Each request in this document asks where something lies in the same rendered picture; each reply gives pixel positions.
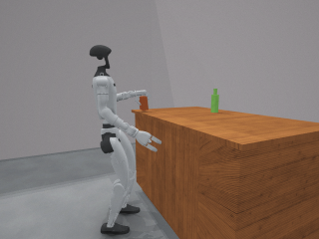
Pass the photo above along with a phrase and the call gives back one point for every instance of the right robot upper arm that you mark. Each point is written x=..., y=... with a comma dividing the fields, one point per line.
x=102, y=85

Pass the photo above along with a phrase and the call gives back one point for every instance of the robot right hand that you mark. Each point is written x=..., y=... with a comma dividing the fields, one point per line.
x=144, y=137

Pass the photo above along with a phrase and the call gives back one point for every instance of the robot thigh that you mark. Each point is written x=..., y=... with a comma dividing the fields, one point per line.
x=129, y=153
x=119, y=159

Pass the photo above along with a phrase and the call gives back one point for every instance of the robot right forearm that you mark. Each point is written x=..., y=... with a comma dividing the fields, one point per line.
x=114, y=120

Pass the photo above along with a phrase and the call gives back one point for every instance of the sponge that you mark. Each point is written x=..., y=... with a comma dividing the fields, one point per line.
x=144, y=103

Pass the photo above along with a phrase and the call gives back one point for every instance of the right robot thigh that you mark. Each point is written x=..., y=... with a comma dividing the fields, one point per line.
x=119, y=159

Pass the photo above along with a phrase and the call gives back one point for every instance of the robot left forearm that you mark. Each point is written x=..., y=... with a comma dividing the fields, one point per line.
x=126, y=95

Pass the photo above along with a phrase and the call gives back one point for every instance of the left robot thigh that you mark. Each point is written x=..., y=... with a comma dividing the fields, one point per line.
x=129, y=153

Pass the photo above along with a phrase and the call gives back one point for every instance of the table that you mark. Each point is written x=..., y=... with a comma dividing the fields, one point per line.
x=230, y=175

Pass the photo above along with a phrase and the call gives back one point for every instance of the robot left hand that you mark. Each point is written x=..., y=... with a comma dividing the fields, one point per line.
x=142, y=93

